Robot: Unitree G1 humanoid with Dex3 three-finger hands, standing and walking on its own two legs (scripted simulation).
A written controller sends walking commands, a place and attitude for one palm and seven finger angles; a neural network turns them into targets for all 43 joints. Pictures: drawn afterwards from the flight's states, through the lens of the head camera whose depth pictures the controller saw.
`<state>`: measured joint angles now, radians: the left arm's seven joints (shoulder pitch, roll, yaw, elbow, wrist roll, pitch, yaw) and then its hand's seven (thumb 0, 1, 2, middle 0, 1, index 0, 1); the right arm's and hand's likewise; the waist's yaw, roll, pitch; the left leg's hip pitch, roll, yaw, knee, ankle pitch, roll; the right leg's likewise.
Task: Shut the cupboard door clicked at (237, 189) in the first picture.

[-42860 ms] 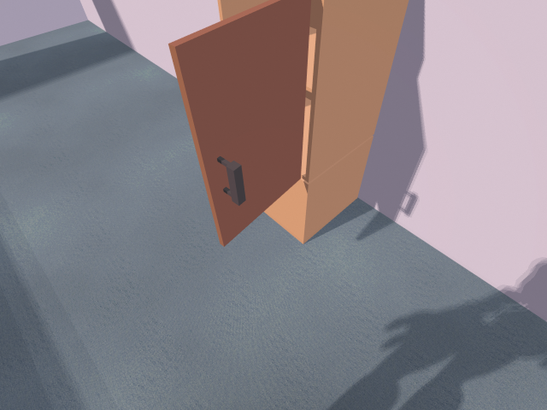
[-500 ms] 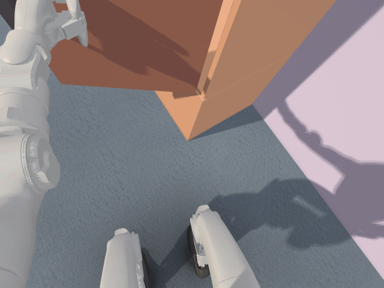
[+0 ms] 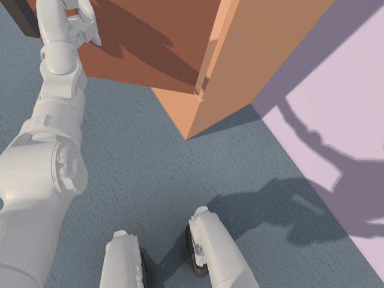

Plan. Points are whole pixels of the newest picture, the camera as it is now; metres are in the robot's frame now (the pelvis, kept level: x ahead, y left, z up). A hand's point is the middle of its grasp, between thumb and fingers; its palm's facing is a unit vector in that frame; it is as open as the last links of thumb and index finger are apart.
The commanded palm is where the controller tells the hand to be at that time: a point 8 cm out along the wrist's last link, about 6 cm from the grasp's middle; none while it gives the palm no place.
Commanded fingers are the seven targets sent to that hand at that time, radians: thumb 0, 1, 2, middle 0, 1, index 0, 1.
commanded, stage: pull the fist back off the door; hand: left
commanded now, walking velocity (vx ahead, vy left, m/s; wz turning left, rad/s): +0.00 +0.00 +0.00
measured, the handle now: out of the picture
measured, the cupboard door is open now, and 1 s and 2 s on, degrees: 50 50 50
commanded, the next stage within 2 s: draw the hand back to the body in 0.58 s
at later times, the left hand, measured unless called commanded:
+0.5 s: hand (90, 64) +0.51 +0.08 +0.07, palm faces +0.04 -1.00 -0.03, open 3.1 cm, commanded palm +0.48 +0.13 +0.07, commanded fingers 0.00 0.90 0.90 -1.30 -1.50 -1.30 -1.50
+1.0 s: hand (48, 88) +0.44 +0.12 +0.12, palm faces +0.09 -0.99 -0.05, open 3.1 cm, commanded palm +0.39 +0.17 +0.14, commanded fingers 0.00 0.90 0.90 -1.30 -1.50 -1.30 -1.50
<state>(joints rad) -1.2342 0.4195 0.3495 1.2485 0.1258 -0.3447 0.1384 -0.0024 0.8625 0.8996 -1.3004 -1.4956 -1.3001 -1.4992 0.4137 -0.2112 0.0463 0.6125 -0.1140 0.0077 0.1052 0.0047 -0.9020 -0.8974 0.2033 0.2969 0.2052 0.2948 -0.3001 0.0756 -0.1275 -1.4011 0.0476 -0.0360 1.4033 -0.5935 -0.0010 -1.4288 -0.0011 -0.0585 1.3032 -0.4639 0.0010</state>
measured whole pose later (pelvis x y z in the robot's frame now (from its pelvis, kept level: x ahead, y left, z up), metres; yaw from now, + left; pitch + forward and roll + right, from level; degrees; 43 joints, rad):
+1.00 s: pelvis +0.02 -0.01 +0.08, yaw +1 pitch +18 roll +0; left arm -0.47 0.16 0.18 0.71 -0.09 -0.44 0.04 0.01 0.90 0.90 -1.30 -1.50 -1.30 -1.50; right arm 0.36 -0.22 0.00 0.59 -0.01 0.05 0.02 0.01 -0.90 -0.90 0.20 0.30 0.20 0.29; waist -0.09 0.05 -0.11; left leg -0.86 0.03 0.02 1.05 -0.50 0.00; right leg -0.93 -0.01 0.00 1.03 -0.41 0.00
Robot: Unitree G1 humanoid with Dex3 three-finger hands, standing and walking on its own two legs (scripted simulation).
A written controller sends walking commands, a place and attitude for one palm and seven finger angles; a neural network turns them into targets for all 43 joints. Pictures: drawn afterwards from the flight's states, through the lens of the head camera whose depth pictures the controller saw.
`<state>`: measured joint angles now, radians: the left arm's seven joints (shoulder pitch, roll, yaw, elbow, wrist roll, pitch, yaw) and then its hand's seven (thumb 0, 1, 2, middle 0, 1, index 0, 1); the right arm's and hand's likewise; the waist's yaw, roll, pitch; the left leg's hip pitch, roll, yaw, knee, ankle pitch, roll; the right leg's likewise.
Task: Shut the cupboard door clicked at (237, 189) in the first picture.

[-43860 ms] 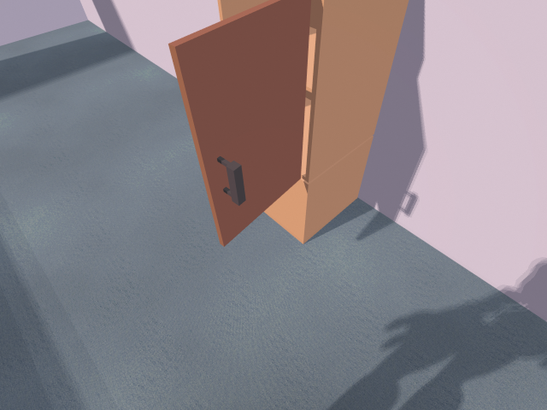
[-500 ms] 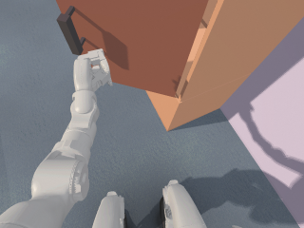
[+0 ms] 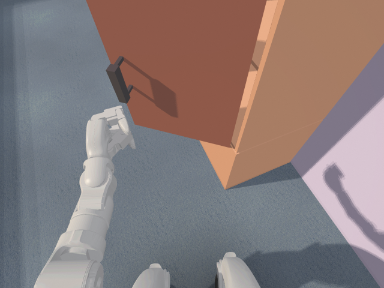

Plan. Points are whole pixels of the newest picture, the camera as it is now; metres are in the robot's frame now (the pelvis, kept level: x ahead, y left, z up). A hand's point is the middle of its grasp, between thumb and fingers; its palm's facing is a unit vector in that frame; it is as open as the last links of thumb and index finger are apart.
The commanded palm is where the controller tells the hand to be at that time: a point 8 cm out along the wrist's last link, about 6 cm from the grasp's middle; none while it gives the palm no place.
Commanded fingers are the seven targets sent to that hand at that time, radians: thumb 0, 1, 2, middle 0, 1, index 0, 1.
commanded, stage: draw the hand back to the body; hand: left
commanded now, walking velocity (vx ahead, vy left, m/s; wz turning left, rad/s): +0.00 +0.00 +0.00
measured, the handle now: (122, 79) +0.64 +0.18 -0.01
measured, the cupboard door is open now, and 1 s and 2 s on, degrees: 50 50 50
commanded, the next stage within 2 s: step back with the hand held close in 1.28 s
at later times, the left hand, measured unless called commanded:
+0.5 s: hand (46, 168) +0.30 +0.21 +0.15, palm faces +0.23 -0.94 -0.27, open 3.4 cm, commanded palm +0.26 +0.25 +0.17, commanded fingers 0.00 0.90 0.90 -0.72 -0.87 -0.72 -0.87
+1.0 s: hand out of the picture +0.21 +0.29 +0.24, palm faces +0.53 -0.72 -0.44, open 6.8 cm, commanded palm +0.17 +0.31 +0.25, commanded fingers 0.00 0.90 0.90 -0.20 -0.30 -0.20 -0.30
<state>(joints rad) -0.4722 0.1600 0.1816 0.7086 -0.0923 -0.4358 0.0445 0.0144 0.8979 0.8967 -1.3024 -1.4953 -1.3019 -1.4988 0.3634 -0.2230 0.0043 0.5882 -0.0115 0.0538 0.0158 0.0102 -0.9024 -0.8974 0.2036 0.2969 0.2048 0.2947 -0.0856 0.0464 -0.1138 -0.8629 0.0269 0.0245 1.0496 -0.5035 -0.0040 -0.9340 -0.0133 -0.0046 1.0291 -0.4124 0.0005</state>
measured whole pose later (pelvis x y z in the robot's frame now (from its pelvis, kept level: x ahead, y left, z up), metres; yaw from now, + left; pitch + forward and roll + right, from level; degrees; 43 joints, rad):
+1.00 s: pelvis +0.04 +0.01 +0.08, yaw +2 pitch -4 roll +0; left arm 0.46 0.35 0.38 -0.36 -0.06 -0.08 0.12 0.01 0.89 0.90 -0.32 -0.42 -0.32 -0.42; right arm 0.23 -0.23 0.02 0.64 0.00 -0.10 -0.08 0.02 -0.90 -0.90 0.20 0.30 0.21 0.30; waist 0.08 0.09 0.00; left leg -0.06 0.01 0.00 0.43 -0.30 0.00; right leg -0.12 -0.03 -0.04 0.44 -0.24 0.01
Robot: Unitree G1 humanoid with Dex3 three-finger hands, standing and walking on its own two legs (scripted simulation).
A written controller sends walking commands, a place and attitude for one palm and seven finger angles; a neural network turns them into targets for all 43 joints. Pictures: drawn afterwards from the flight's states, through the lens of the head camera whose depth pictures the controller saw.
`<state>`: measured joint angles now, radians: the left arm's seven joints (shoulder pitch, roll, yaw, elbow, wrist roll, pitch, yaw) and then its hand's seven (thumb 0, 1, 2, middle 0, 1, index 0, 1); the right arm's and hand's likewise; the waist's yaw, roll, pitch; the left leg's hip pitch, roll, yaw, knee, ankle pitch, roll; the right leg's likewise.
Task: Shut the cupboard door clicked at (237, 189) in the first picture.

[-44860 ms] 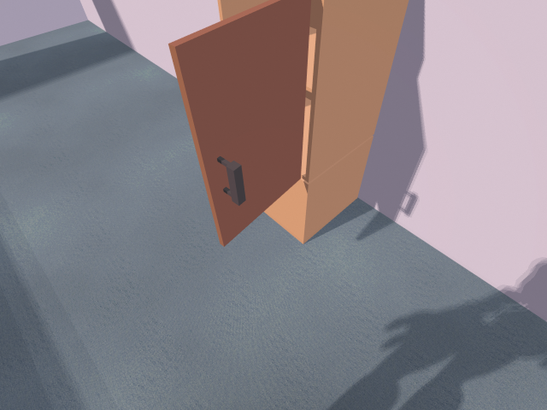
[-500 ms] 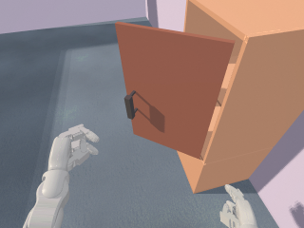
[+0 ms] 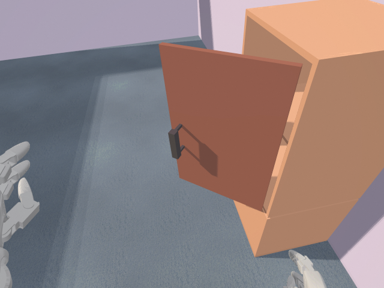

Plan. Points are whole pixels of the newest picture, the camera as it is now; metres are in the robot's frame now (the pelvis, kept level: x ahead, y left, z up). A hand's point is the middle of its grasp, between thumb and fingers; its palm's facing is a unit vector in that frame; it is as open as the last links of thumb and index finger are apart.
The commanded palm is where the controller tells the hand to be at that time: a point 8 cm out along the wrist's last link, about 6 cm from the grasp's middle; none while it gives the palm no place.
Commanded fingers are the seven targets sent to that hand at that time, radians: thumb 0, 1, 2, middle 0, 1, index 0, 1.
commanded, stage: draw the hand back to the body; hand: left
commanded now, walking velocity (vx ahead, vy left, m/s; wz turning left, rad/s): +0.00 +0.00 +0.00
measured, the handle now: (178, 140) +0.61 +0.15 -0.08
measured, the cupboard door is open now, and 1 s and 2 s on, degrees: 50 50 50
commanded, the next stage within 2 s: step back with the hand held close in 0.28 s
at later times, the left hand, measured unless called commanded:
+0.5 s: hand (45, 204) +0.19 +0.27 +0.16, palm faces +0.46 -0.77 -0.44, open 7.4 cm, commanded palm +0.13 +0.30 +0.17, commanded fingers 0.00 0.90 0.90 -0.20 -0.30 -0.20 -0.30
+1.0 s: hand (15, 235) +0.14 +0.29 +0.15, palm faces +0.44 -0.76 -0.48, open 7.4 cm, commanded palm +0.08 +0.32 +0.17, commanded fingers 0.00 0.90 0.90 -0.20 -0.30 -0.20 -0.30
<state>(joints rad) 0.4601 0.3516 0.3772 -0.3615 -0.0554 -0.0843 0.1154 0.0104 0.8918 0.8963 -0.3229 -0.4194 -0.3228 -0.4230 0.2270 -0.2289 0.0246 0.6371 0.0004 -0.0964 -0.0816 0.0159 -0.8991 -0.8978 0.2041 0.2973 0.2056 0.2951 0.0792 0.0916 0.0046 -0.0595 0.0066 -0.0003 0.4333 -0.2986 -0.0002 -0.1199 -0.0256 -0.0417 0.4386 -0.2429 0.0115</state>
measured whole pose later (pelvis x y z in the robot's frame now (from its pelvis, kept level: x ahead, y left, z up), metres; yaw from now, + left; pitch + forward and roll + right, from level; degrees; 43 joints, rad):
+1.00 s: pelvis -0.06 +0.02 -0.01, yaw -1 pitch +0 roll -1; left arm 0.52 0.41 0.43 -0.44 -0.03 -0.20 0.14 0.01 0.89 0.90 -0.22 -0.30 -0.21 -0.30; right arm 0.21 -0.22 0.02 0.54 0.01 -0.03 -0.09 0.01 -0.90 -0.90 0.21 0.30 0.21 0.30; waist 0.01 0.01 0.00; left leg -0.34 -0.01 0.02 0.63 -0.29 0.04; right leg -0.38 -0.04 -0.02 0.57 -0.19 0.04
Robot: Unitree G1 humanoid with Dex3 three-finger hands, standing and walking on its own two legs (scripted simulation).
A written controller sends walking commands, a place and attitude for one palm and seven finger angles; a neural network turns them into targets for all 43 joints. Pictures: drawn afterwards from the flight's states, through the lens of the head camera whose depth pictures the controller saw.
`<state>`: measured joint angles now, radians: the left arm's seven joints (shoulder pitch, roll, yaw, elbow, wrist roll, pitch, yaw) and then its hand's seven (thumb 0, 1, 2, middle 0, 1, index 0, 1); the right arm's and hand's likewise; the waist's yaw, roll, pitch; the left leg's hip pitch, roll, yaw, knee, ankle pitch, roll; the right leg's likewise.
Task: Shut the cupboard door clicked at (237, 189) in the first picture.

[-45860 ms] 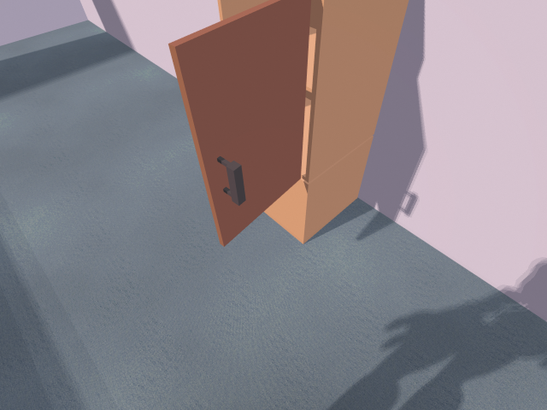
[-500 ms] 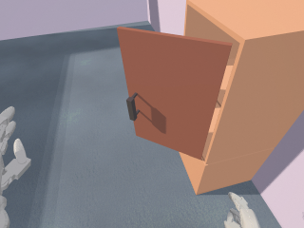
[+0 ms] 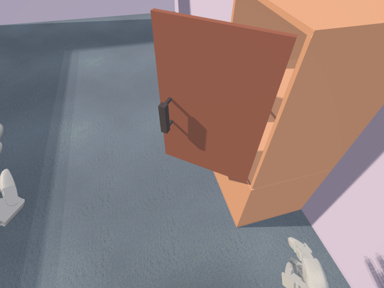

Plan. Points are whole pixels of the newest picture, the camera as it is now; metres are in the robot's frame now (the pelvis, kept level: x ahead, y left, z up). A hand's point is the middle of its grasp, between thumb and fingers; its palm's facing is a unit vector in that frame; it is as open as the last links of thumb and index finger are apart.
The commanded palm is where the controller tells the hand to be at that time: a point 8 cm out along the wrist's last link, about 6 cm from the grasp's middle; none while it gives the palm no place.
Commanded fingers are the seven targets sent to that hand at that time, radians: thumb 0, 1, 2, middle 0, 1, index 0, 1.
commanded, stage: step back with the hand held close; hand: left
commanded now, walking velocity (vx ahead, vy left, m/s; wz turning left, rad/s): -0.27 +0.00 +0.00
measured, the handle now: (167, 114) +0.67 +0.14 -0.07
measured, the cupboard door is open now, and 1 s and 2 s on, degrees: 50 50 50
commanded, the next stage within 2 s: stop stepping back and stand still in 1.00 s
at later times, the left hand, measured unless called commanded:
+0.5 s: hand (7, 236) +0.15 +0.26 +0.17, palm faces +0.44 -0.76 -0.47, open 7.4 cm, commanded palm +0.08 +0.30 +0.19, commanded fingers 0.00 0.90 0.90 -0.20 -0.30 -0.20 -0.30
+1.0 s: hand out of the picture +0.04 +0.31 +0.19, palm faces +0.52 -0.74 -0.43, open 7.4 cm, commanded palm -0.03 +0.33 +0.19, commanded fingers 0.00 0.90 0.90 -0.20 -0.30 -0.20 -0.30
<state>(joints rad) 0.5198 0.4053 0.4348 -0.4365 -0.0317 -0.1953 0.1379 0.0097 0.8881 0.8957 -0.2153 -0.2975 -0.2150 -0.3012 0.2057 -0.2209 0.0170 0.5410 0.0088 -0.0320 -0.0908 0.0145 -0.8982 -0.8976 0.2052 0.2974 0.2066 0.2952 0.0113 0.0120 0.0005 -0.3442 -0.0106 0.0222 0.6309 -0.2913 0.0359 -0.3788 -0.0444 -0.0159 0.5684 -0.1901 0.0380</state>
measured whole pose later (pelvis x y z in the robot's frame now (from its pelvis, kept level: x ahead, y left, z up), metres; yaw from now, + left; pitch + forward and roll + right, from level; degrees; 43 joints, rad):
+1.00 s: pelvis -0.14 +0.01 +0.00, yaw +6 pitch +1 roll -6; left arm 0.50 0.48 0.47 -0.48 -0.06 -0.26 0.13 0.01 0.88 0.90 -0.22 -0.30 -0.22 -0.30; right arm 0.19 -0.18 -0.01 0.60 -0.01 -0.11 -0.07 0.01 -0.90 -0.90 0.20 0.30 0.21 0.30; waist -0.01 0.03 -0.04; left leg -0.51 0.08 0.02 0.45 -0.01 0.05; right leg -0.27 0.11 0.00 0.70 -0.45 -0.02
